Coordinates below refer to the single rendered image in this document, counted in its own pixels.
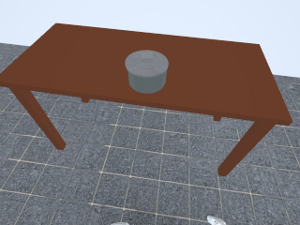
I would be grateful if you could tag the knob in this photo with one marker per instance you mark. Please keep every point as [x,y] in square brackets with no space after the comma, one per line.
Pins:
[147,57]

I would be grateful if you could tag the right robot hand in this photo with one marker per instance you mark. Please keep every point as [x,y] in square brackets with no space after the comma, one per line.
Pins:
[215,221]

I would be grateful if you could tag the table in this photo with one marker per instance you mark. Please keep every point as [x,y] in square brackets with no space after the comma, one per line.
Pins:
[206,76]

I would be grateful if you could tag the pot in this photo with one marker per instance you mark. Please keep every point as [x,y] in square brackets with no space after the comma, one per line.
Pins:
[147,85]

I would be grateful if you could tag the lid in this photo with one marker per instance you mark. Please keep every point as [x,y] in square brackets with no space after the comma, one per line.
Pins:
[135,66]

